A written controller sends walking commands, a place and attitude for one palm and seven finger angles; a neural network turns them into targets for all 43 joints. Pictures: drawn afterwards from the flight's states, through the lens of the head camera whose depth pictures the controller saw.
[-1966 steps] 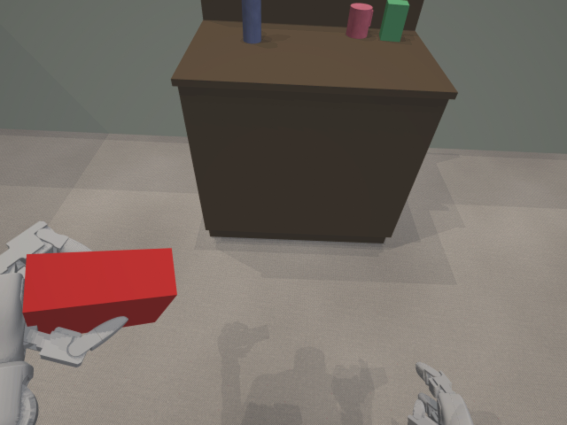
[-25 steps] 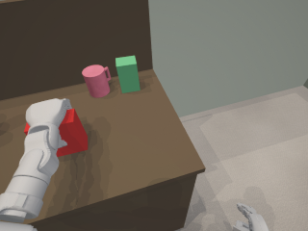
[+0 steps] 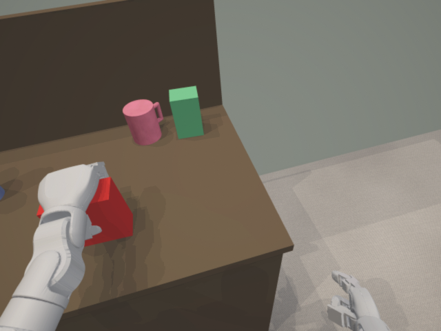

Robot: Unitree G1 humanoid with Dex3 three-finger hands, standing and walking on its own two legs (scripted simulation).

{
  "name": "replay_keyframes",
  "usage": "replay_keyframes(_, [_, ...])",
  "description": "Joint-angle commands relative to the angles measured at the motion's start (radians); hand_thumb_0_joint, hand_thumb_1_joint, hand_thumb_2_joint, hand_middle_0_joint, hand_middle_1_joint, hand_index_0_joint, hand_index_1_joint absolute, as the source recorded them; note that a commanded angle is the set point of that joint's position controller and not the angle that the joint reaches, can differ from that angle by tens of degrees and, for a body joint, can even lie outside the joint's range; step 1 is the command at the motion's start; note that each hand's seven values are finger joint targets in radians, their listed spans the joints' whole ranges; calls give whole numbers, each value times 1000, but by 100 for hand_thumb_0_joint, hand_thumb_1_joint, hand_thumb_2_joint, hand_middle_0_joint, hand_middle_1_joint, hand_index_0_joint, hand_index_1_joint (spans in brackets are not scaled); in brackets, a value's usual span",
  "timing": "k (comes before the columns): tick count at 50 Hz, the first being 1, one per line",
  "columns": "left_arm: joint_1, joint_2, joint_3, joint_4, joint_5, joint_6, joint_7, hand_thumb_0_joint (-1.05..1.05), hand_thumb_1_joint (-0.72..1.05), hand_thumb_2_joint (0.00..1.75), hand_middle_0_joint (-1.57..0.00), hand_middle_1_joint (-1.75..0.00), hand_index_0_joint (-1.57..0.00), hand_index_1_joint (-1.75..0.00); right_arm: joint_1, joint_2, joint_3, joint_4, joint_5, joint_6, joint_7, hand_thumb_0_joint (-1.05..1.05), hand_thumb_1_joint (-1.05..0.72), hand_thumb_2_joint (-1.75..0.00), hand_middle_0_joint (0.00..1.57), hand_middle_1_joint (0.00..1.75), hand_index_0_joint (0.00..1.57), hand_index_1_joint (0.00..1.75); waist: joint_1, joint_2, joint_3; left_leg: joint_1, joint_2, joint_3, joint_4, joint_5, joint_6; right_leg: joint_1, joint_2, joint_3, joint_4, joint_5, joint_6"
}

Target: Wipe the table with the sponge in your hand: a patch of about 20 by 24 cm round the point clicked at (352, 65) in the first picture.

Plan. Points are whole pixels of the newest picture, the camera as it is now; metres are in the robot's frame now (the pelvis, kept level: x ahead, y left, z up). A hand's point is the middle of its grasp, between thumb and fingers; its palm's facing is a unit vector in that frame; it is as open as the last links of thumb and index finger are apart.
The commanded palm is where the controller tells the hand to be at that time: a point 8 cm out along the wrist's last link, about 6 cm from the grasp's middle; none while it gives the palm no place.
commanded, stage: wipe back along the first lane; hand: left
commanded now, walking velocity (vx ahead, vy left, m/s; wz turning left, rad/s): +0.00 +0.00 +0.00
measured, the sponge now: (96, 220) +0.29 +0.29 +0.05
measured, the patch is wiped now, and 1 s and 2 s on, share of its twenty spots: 0.90 0.95 0.95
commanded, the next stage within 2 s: lift the sponge slowly off the table in 0.60 s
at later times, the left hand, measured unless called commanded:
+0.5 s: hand (76, 230) +0.23 +0.28 +0.11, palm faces +0.08 -0.07 -0.99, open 9.7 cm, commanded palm +0.19 +0.27 +0.14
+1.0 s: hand (75, 241) +0.21 +0.27 +0.11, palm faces +0.07 -0.08 -0.99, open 9.7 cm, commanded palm +0.18 +0.25 +0.16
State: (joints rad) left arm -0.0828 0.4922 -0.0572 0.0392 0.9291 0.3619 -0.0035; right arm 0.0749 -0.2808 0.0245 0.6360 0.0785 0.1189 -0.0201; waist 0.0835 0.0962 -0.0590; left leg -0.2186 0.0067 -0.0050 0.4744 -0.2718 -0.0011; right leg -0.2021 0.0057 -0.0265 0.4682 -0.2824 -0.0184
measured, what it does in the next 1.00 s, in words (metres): stands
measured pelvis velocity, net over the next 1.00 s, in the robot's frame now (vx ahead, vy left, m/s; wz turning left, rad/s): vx -0.02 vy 0.00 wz -0.01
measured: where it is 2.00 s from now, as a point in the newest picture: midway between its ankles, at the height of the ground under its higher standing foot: outside the picture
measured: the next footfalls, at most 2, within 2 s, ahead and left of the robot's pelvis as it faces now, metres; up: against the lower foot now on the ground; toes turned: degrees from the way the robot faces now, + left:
none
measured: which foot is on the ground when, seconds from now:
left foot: down 0.00-1.00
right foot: down 0.00-1.00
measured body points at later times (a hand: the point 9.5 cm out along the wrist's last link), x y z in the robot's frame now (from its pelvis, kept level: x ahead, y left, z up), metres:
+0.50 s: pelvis -0.01 +0.00 +0.00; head -0.03 -0.05 +0.45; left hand +0.23 +0.28 +0.16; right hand +0.22 -0.22 -0.09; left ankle -0.01 +0.12 -0.74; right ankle -0.02 -0.11 -0.74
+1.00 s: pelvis -0.02 +0.00 +0.00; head -0.04 -0.05 +0.45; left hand +0.21 +0.27 +0.16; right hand +0.23 -0.20 -0.08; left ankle -0.01 +0.12 -0.74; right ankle -0.02 -0.11 -0.74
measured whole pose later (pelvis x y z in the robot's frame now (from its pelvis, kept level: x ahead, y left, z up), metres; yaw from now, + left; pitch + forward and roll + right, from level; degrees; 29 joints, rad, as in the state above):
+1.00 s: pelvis -0.02 +0.00 +0.00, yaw +0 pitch -2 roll +0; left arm 0.16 0.48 -0.08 -0.23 0.92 0.41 -0.01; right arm 0.04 -0.26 0.03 0.64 0.06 0.07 -0.03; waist 0.12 0.11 -0.03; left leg -0.17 0.01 0.00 0.47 -0.25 0.00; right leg -0.16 0.01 -0.02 0.48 -0.27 -0.02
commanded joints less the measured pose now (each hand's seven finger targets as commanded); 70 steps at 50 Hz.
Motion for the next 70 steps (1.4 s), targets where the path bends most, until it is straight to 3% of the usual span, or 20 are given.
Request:
replay_keyframes(1, [-30, 135, 61, -107, -29, 19, -19, 0, 10, 130, -120, -160, -120, -160, -181, -103, -34, -167, -2, -54, -2, 0, -90, -90, 20, 30, 20, 30, 11, -126, -131, 34, -34, -3, -24, 302, 48, 88, 14, 22, -40, 380, -31])
replay_keyframes(9, [81, 163, 111, -201, -48, 23, -16, 0, 10, 130, -120, -160, -120, -160, -199, -104, -35, -172, -5, -60, 1, 0, -90, -90, 20, 30, 20, 30, 19, -126, -122, 30, -33, -8, -18, 299, 45, 92, 16, 46, -32, 392, -33])
replay_keyframes(11, [116, 121, 75, -219, -49, 27, -14, 0, 10, 130, -120, -160, -120, -160, -197, -97, -34, -179, -4, -63, 3, 0, -90, -90, 20, 30, 20, 30, 19, -119, -100, 26, -30, -5, -19, 292, 44, 75, 14, 31, -33, 367, -28])
replay_keyframes(17, [124, 128, 76, -244, -50, 37, -7, 0, 10, 130, -120, -160, -120, -160, -204, -99, -34, -176, -7, -68, -7, 0, -90, -90, 20, 30, 20, 30, 18, -141, -82, 26, -29, -9, -27, 237, 48, 54, 16, 40, -50, 287, -27])
replay_keyframes(19, [117, 142, 91, -257, -49, 42, -6, 0, 10, 130, -120, -160, -120, -160, -222, -98, -34, -176, -5, -70, -10, 0, -90, -90, 20, 30, 20, 30, 23, -115, -74, 29, -29, -14, -36, 214, 46, 47, 19, 53, -60, 242, -31])
replay_keyframes(21, [141, 113, 64, -261, -50, 41, -8, 0, 10, 130, -120, -160, -120, -160, -215, -94, -31, -178, -6, -74, -9, 0, -90, -90, 20, 30, 20, 30, 24, -121, -82, 30, -30, -9, -33, 220, 48, 52, 16, 39, -55, 245, -27])
replay_keyframes(24, [212, 144, 109, -288, -56, 34, -6, 0, 10, 130, -120, -160, -120, -160, -226, -96, -33, -177, -9, -76, -4, 0, -90, -90, 20, 30, 20, 30, 37, -114, -93, 34, -31, -15, -30, 236, 46, 74, 19, 61, -49, 279, -33])
replay_keyframes(27, [214, 115, 77, -289, -56, 39, -8, 0, 10, 130, -120, -160, -120, -160, -219, -93, -30, -176, -8, -77, -4, 0, -90, -90, 20, 30, 20, 30, 27, -125, -47, 21, -26, -12, -34, 208, 45, 39, 19, 47, -60, 228, -28])
replay_keyframes(35, [266, 62, 33, -346, -49, 39, -1, 0, 10, 130, -120, -160, -120, -160, -235, -85, -31, -185, -10, -90, 3, 0, -90, -90, 20, 30, 20, 30, 34, -121, -69, 34, -25, -15, -40, 200, 46, 46, 22, 45, -59, 198, -31])
replay_keyframes(39, [210, 107, 66, -398, -39, 40, 9, 0, 10, 130, -120, -160, -120, -160, -254, -85, -33, -180, -14, -95, 1, 0, -90, -90, 20, 30, 20, 30, 36, -112, -72, 48, -22, -29, -49, 203, 46, 47, 27, 65, -66, 195, -37])
replay_keyframes(41, [164, 63, 12, -399, -37, 44, 7, 0, 10, 130, -120, -160, -120, -160, -247, -77, -27, -182, -11, -100, -1, 0, -90, -90, 20, 30, 20, 30, 25, -112, -56, 46, -21, -24, -58, 190, 47, 35, 22, 41, -71, 170, -32])
replay_keyframes(44, [112, 122, 60, -405, -28, 47, 9, 0, 10, 130, -120, -160, -120, -160, -263, -81, -26, -171, -15, -102, -8, 0, -90, -90, 20, 30, 20, 30, 30, -83, -65, 62, -24, -28, -65, 184, 47, 46, 27, 65, -82, 161, -39])
replay_keyframes(47, [116, 105, 42, -400, -28, 45, 2, 0, 10, 130, -120, -160, -120, -160, -253, -77, -25, -172, -18, -105, -10, 0, -90, -90, 20, 30, 20, 30, 36, -96, -72, 68, -25, -22, -64, 207, 49, 62, 23, 43, -80, 185, -35])
replay_keyframes(49, [98, 160, 94, -426, -24, 39, 2, 0, 10, 130, -120, -160, -120, -160, -266, -78, -23, -169, -19, -109, -11, 0, -90, -90, 20, 30, 20, 30, 38, -81, -95, 79, -27, -30, -63, 219, 48, 76, 26, 71, -80, 196, -42])
replay_keyframes(50, [90, 124, 57, -433, -23, 37, 0, 0, 10, 130, -120, -160, -120, -160, -259, -73, -21, -174, -21, -111, -11, 0, -90, -90, 20, 30, 20, 30, 35, -73, -105, 84, -30, -18, -59, 232, 50, 84, 22, 49, -75, 215, -38])
replay_keyframes(52, [116, 128, 66, -444, -25, 30, -3, 0, 10, 130, -120, -160, -120, -160, -255, -74, -24, -170, -23, -110, -8, 0, -90, -90, 20, 30, 20, 30, 40, -67, -107, 90, -28, -23, -58, 257, 48, 91, 23, 52, -76, 248, -40])
replay_keyframes(54, [107, 174, 110, -491, -24, 24, 0, 0, 10, 130, -120, -160, -120, -160, -272, -72, -22, -173, -24, -113, -5, 0, -90, -90, 20, 30, 20, 30, 43, -38, -114, 99, -28, -31, -60, 270, 45, 100, 27, 76, -76, 262, -47])
replay_keyframes(57, [104, 156, 92, -470, -25, 29, 0, 0, 10, 130, -120, -160, -120, -160, -253, -71, -22, -170, -27, -110, -5, 0, -90, -90, 20, 30, 20, 30, 40, -75, -87, 92, -26, -25, -61, 273, 46, 92, 24, 52, -83, 264, -41])
replay_keyframes(64, [9, 234, 149, -522, -15, 28, 9, 0, 10, 130, -120, -160, -120, -160, -285, -69, -17, -167, -25, -119, -15, 0, -90, -90, 20, 30, 20, 30, 46, -22, -121, 123, -32, -31, -66, 278, 46, 110, 27, 90, -94, 254, -51])
replay_keyframes(70, [-16, 223, 127, -555, -9, 21, 7, 0, 10, 130, -120, -160, -120, -160, -277, -64, -16, -167, -30, -124, -16, 0, -90, -90, 20, 30, 20, 30, 49, 4, -130, 134, -32, -27, -71, 290, 46, 120, 26, 66, -96, 249, -52])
